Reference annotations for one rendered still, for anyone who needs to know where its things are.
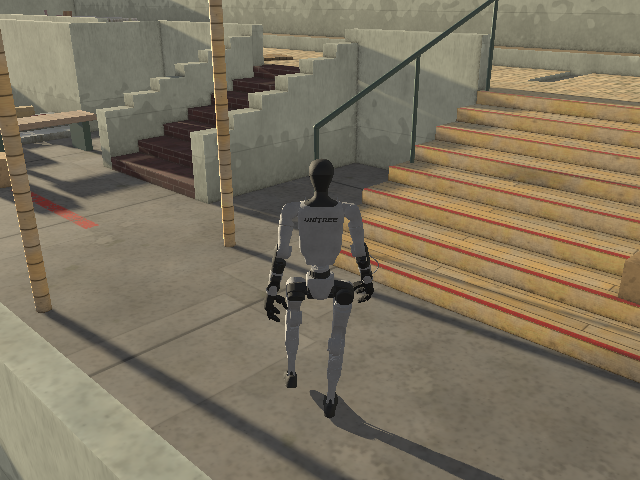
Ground stairs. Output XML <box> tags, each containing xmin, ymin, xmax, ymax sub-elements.
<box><xmin>333</xmin><ymin>91</ymin><xmax>640</xmax><ymax>383</ymax></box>
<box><xmin>111</xmin><ymin>66</ymin><xmax>300</xmax><ymax>199</ymax></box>

